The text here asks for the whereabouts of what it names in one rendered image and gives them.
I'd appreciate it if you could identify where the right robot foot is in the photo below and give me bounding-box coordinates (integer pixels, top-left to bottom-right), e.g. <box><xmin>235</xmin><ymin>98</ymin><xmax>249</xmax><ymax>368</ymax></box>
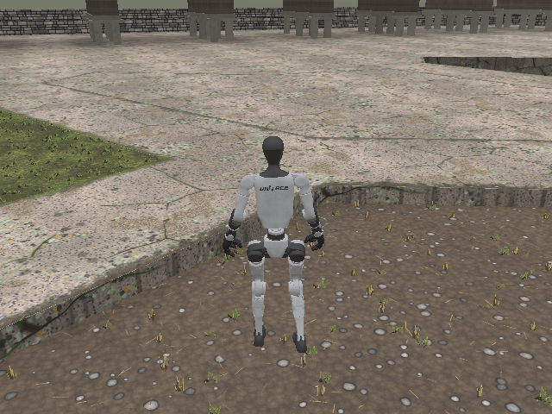
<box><xmin>292</xmin><ymin>331</ymin><xmax>307</xmax><ymax>353</ymax></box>

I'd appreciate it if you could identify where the left robot forearm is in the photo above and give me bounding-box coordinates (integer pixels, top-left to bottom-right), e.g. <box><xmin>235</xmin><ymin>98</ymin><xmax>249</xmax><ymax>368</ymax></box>
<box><xmin>225</xmin><ymin>209</ymin><xmax>241</xmax><ymax>241</ymax></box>

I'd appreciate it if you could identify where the right robot forearm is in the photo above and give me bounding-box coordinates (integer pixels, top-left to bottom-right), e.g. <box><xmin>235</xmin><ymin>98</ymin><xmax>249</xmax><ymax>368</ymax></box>
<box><xmin>307</xmin><ymin>206</ymin><xmax>323</xmax><ymax>237</ymax></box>

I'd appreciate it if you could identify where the right robot upper arm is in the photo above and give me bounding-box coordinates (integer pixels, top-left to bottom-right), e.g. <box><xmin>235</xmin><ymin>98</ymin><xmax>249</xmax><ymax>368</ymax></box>
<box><xmin>292</xmin><ymin>173</ymin><xmax>316</xmax><ymax>220</ymax></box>

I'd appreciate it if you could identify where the right robot hand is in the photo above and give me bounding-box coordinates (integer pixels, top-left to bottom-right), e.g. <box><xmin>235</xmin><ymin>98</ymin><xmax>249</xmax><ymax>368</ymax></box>
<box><xmin>304</xmin><ymin>234</ymin><xmax>324</xmax><ymax>251</ymax></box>

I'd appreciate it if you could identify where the left robot foot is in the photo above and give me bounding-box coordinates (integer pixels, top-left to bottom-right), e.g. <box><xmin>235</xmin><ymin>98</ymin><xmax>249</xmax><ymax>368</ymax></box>
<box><xmin>254</xmin><ymin>325</ymin><xmax>266</xmax><ymax>347</ymax></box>

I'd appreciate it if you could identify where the left robot hand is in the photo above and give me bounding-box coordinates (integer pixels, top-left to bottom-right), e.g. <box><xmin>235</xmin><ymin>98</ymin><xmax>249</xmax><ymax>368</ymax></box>
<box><xmin>223</xmin><ymin>236</ymin><xmax>242</xmax><ymax>257</ymax></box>

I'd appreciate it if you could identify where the left robot upper arm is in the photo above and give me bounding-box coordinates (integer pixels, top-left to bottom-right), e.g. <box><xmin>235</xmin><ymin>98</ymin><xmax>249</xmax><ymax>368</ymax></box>
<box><xmin>232</xmin><ymin>174</ymin><xmax>256</xmax><ymax>222</ymax></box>

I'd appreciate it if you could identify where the robot foot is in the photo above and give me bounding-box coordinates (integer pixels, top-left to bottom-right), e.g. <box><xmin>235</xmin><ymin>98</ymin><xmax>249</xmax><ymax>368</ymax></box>
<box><xmin>254</xmin><ymin>325</ymin><xmax>266</xmax><ymax>347</ymax></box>
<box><xmin>292</xmin><ymin>331</ymin><xmax>307</xmax><ymax>353</ymax></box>

